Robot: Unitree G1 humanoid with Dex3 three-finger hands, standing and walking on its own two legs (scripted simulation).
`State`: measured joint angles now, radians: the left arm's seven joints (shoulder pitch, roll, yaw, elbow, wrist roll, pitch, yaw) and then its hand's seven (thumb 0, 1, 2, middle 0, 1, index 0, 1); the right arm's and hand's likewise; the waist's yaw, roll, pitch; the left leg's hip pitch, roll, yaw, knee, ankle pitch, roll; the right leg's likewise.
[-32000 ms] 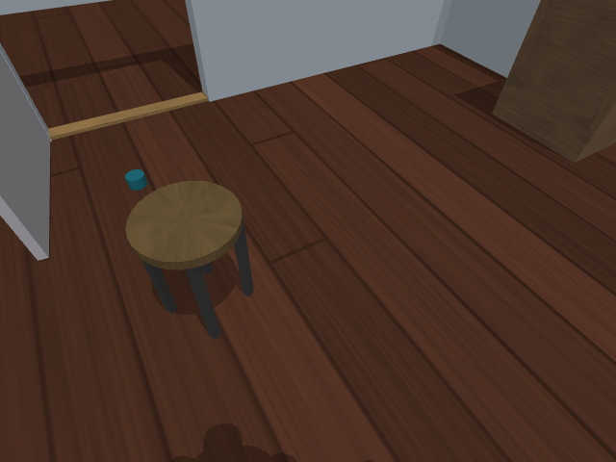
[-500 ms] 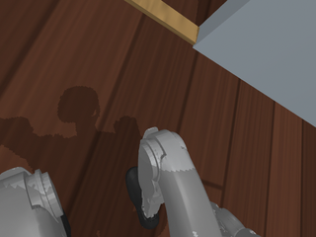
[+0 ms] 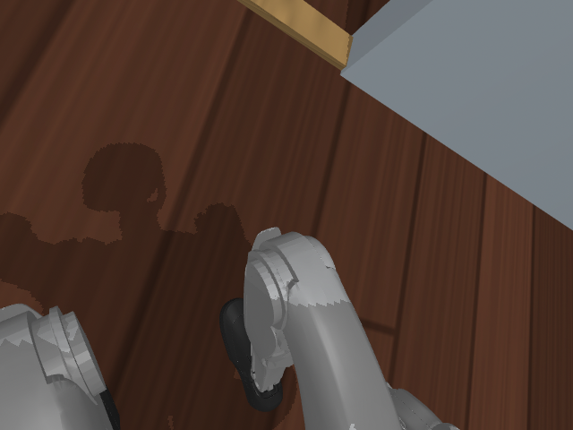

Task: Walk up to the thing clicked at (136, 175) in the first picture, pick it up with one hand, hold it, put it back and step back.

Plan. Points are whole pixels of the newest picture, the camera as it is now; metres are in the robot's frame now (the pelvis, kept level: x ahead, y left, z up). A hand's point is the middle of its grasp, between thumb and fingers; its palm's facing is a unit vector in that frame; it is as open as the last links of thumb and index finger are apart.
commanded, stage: close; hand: left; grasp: from above
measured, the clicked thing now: out of the picture +0.45 +0.35 -0.27
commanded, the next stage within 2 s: settle in 1.62 s
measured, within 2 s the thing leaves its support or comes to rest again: neither
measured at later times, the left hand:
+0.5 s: hand out of the picture +0.43 +0.34 -0.25, palm faces -0.45 -0.17 -0.88, open 12.4 cm
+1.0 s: hand out of the picture +0.43 +0.34 -0.24, palm faces -0.45 -0.17 -0.88, open 10.8 cm
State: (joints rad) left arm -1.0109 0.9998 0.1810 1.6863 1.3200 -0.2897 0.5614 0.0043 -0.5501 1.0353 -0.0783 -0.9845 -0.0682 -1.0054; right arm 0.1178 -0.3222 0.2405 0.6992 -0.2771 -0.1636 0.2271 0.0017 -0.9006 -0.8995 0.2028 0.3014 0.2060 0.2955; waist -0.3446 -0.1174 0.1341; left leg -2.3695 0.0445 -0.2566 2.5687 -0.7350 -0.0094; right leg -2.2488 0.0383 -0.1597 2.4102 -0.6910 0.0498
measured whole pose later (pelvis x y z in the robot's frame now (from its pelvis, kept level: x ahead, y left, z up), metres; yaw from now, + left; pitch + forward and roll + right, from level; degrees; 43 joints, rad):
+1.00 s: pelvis +0.00 +0.00 +0.00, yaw -1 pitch +28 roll -14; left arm -1.06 1.05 0.15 1.75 1.31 -0.27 0.58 -0.01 -0.09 0.69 -0.39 -0.84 -0.48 -0.83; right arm 0.08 -0.35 0.29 0.66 -0.28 -0.21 0.24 0.00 -0.90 -0.90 0.20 0.30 0.20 0.29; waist -0.36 -0.14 0.17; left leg -2.36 0.05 -0.27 2.57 -0.73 -0.01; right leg -2.24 0.05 -0.17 2.40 -0.67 0.06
